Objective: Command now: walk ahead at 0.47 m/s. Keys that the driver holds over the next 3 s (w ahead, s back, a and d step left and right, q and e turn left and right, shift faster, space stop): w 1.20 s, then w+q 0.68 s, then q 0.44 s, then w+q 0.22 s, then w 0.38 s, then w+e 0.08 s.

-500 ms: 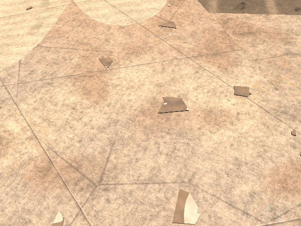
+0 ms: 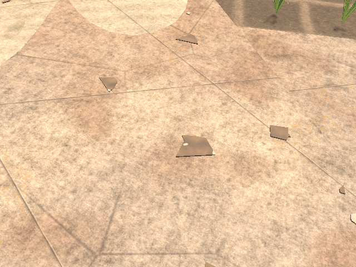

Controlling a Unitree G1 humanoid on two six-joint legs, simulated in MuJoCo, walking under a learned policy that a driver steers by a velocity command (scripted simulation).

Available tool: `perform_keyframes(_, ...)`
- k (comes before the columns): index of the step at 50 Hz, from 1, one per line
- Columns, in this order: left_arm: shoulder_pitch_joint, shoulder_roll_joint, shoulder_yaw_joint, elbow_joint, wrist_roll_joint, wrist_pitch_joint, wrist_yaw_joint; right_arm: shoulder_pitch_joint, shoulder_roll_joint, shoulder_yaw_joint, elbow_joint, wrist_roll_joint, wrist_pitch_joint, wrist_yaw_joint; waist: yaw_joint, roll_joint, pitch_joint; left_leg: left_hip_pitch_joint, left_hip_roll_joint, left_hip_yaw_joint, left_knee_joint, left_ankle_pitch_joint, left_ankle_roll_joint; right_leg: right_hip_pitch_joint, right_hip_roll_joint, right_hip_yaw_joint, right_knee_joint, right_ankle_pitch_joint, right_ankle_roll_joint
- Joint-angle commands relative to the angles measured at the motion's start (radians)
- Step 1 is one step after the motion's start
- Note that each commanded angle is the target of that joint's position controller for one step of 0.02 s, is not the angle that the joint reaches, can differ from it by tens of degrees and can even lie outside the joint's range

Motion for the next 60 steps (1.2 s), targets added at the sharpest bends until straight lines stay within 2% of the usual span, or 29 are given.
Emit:
perform_keyframes(1, -0.055, 0.048, 0.012, -0.081, 0.009, -0.008, 0.003, -0.032, -0.158, -0.038, -0.056, 0.006, -0.018, -0.013, 0.014, 0.106, 0.043, 0.079, 0.25, -0.214, -0.209, 0.233, 0.157, -0.168, -0.038, 0.017, -0.107, 0.114, 0.031)
perform_keyframes(5, -0.195, 0.006, -0.008, -0.111, 0.002, -0.024, -0.013, 0.021, -0.176, -0.039, -0.028, 0.013, -0.003, -0.026, -0.034, 0.111, 0.065, 0.078, 0.216, -0.118, -0.215, 0.291, 0.126, -0.096, -0.005, -0.024, -0.373, 0.289, 0.032)
perform_keyframes(10, -0.319, 0.014, -0.009, -0.152, -0.01, -0.038, -0.046, 0.094, -0.194, -0.046, 0.017, 0.025, 0.02, -0.031, -0.057, 0.111, 0.104, 0.199, 0.28, -0.126, -0.174, 0.319, 0.121, -0.085, 0.028, -0.027, -0.531, 0.28, -0.008)
perform_keyframes(13, -0.263, 0.056, 0.008, -0.143, -0.005, -0.04, -0.053, 0.077, -0.221, -0.057, 0.021, 0.025, 0.033, -0.038, 0.001, 0.141, 0.047, 0.278, 0.298, -0.119, -0.057, 0.606, 0.094, 0.033, 0.073, -0.052, -0.565, 0.166, -0.057)
perform_keyframes(15, -0.011, 0.129, 0.046, -0.074, -0.002, -0.035, -0.036, 0.05, -0.218, -0.053, 0.013, 0.019, 0.045, -0.045, 0.138, 0.141, -0.125, 0.201, 0.233, -0.062, 0.253, 0.822, 0.051, 0.407, 0.108, -0.085, -0.585, 0.187, -0.117)
perform_keyframes(16, 0.173, 0.201, 0.063, -0.039, 0.009, -0.027, -0.021, 0.064, -0.163, -0.03, -0.015, -0.008, 0.042, -0.048, 0.191, 0.022, -0.287, -0.039, 0.175, -0.034, 0.577, 0.485, 0.019, 0.752, -0.09, 0.137, -0.527, 0.218, -0.18)
perform_keyframes(17, 0.182, 0.246, 0.068, -0.023, 0.009, -0.03, -0.03, 0.217, -0.034, 0.006, -0.023, 0.001, 0.021, -0.034, 0.089, -0.243, -0.422, -0.423, -0.023, -0.099, 0.901, -0.333, -0.035, 1.051, -0.306, 0.646, -0.644, -0.047, -0.342)
perform_keyframes(18, 0.177, 0.143, 0.044, -0.029, -0.001, -0.029, -0.027, 0.116, -0.15, -0.017, -0.016, 0.025, 0.0, -0.025, 0.149, -0.137, -0.367, -0.533, 0.02, -0.204, 0.988, -0.358, -0.024, 1.004, -0.279, 0.694, -0.741, -0.17, -0.299)
perform_keyframes(19, 0.104, 0.117, 0.033, -0.03, -0.001, -0.028, -0.022, 0.007, -0.188, -0.03, -0.056, 0.049, -0.012, -0.019, 0.138, -0.09, -0.201, -0.589, 0.069, -0.168, 0.985, -0.271, -0.017, 0.864, -0.25, 0.535, -0.768, -0.128, -0.262)
perform_keyframes(20, 0.038, 0.109, 0.028, -0.033, 0.002, -0.028, -0.021, -0.047, -0.175, -0.025, -0.07, 0.041, -0.019, -0.023, 0.104, 0.008, -0.112, -0.56, 0.119, -0.137, 0.936, -0.178, -0.019, 0.709, -0.215, 0.43, -0.794, -0.007, -0.244)
perform_keyframes(21, -0.006, 0.089, 0.023, -0.034, 0.011, -0.029, -0.024, -0.066, -0.168, -0.03, -0.072, 0.023, -0.017, -0.025, 0.072, 0.028, -0.054, -0.525, 0.148, -0.129, 0.883, -0.124, -0.028, 0.59, -0.18, 0.352, -0.823, 0.095, -0.241)
perform_keyframes(22, -0.029, 0.071, 0.017, -0.034, 0.022, -0.035, -0.025, -0.036, -0.158, -0.031, -0.066, 0.02, -0.008, -0.023, 0.035, -0.002, -0.049, -0.462, 0.174, -0.138, 0.856, -0.086, -0.034, 0.518, -0.154, 0.303, -0.852, 0.146, -0.238)
perform_keyframes(25, -0.038, 0.076, 0.02, -0.006, 0.008, -0.054, -0.026, -0.01, -0.114, -0.023, -0.057, 0.016, 0.023, -0.029, 0.001, -0.017, -0.015, -0.425, 0.193, -0.119, 0.774, -0.052, -0.067, 0.413, -0.13, 0.2, -0.925, 0.207, -0.256)
perform_keyframes(28, -0.007, 0.105, 0.027, 0.026, 0.009, -0.052, -0.013, -0.118, -0.103, -0.019, -0.093, 0.004, 0.026, -0.033, 0.023, 0.001, 0.037, -0.499, 0.203, -0.108, 0.619, 0.093, -0.097, 0.406, -0.11, 0.125, -0.959, 0.246, -0.251)
perform_keyframes(32, 0.046, 0.131, 0.03, 0.058, 0.0, -0.039, -0.003, -0.26, -0.074, -0.007, -0.125, 0.008, 0.009, -0.018, 0.08, 0.008, 0.059, -0.454, 0.162, -0.066, 0.345, 0.303, -0.092, 0.434, -0.071, 0.038, -0.957, 0.244, -0.205)
perform_keyframes(36, 0.119, 0.151, 0.034, 0.104, -0.009, -0.02, -0.001, -0.366, -0.085, -0.008, -0.166, 0.02, -0.001, 0.004, 0.119, 0.002, 0.079, -0.475, 0.136, -0.063, 0.225, 0.294, -0.07, 0.561, -0.127, 0.058, -0.91, 0.23, -0.197)
perform_keyframes(40, 0.107, 0.173, 0.043, 0.126, -0.012, 0.004, 0.01, -0.321, -0.123, -0.023, -0.171, 0.017, -0.008, 0.019, 0.065, -0.028, 0.04, -0.386, 0.098, -0.046, 0.165, 0.144, -0.013, 0.671, -0.168, 0.071, -0.789, 0.429, -0.159)
perform_keyframes(41, 0.083, 0.175, 0.042, 0.125, -0.012, 0.01, 0.012, -0.225, -0.146, -0.037, -0.145, 0.015, -0.009, 0.015, 0.006, -0.028, -0.018, -0.246, 0.064, -0.013, 0.136, 0.144, 0.011, 0.659, -0.138, 0.04, -0.675, 0.584, -0.139)
perform_keyframes(42, 0.085, 0.144, 0.029, 0.12, -0.003, 0.013, 0.015, -0.068, -0.195, -0.063, -0.099, 0.012, -0.007, 0.006, -0.061, -0.005, -0.128, -0.006, 0.071, -0.017, 0.149, 0.171, 0.045, 0.577, -0.082, -0.001, -0.479, 0.606, -0.108)
perform_keyframes(43, 0.148, 0.067, 0.002, 0.09, 0.015, 0.002, 0.014, 0.071, -0.284, -0.084, -0.082, -0.007, -0.003, -0.003, -0.073, 0.146, -0.29, 0.368, 0.301, -0.321, 0.183, 0.156, 0.15, 0.267, 0.015, -0.054, -0.119, 0.309, -0.051)
perform_keyframes(44, 0.222, 0.001, -0.02, 0.098, 0.01, -0.018, 0.007, 0.111, -0.291, -0.084, -0.066, 0.003, 0.001, 0.003, -0.049, 0.348, -0.384, 0.555, 0.433, -0.724, 0.028, -0.05, 0.251, -0.018, 0.158, 0.026, 0.12, -0.36, -0.015)
perform_keyframes(45, 0.136, 0.11, 0.006, 0.094, -0.017, -0.033, -0.001, 0.09, -0.204, -0.059, -0.071, 0.012, 0.001, 0.002, -0.08, 0.241, -0.298, 0.504, 0.408, -0.707, -0.024, -0.179, 0.213, -0.13, 0.1, 0.109, 0.217, -0.358, -0.027)
perform_keyframes(46, 0.051, 0.136, 0.013, 0.064, -0.032, -0.041, -0.005, 0.014, -0.182, -0.05, -0.081, 0.014, 0.002, 0.0, -0.062, 0.188, -0.16, 0.366, 0.382, -0.571, -0.048, -0.14, 0.181, -0.171, 0.048, 0.071, 0.206, -0.264, -0.038)
perform_keyframes(47, 0.005, 0.127, 0.011, 0.057, -0.019, -0.044, -0.001, -0.048, -0.166, -0.045, -0.089, 0.006, 0.002, 0.0, -0.035, 0.116, -0.087, 0.232, 0.347, -0.476, -0.072, -0.043, 0.169, -0.142, 0.005, 0.048, 0.159, -0.175, -0.035)
perform_keyframes(48, -0.001, 0.117, 0.015, 0.057, -0.007, -0.038, 0.001, -0.088, -0.14, -0.038, -0.094, -0.003, -0.001, 0.003, -0.004, 0.108, -0.041, 0.131, 0.312, -0.404, -0.103, 0.052, 0.163, -0.096, -0.026, 0.048, 0.105, -0.116, -0.03)
perform_keyframes(49, 0.024, 0.102, 0.015, 0.065, -0.005, -0.029, 0.001, -0.109, -0.126, -0.034, -0.094, -0.009, -0.006, 0.004, 0.025, 0.131, -0.039, 0.071, 0.289, -0.359, -0.131, 0.106, 0.16, -0.036, -0.044, 0.053, 0.078, -0.078, -0.023)
perform_keyframes(52, 0.034, 0.062, 0.009, 0.073, 0.002, -0.002, 0.007, -0.104, -0.138, -0.039, -0.072, 0.002, -0.023, 0.002, 0.049, 0.128, -0.015, 0.003, 0.265, -0.257, -0.191, 0.215, 0.179, -0.018, -0.055, 0.037, 0.003, -0.017, 0.007)
perform_keyframes(55, -0.065, 0.05, 0.005, 0.042, 0.011, -0.001, 0.01, -0.065, -0.159, -0.046, -0.042, 0.003, -0.019, -0.011, 0.027, 0.101, 0.022, 0.025, 0.252, -0.191, -0.217, 0.276, 0.173, -0.088, -0.058, 0.032, -0.157, 0.126, 0.032)
perform_keyframes(60, -0.229, 0.019, -0.009, 0.003, 0.003, -0.019, -0.01, 0.008, -0.185, -0.05, 0.001, 0.014, -0.004, -0.024, -0.035, 0.102, 0.059, 0.062, 0.225, -0.111, -0.225, 0.239, 0.136, -0.038, -0.014, -0.012, -0.441, 0.322, 0.029)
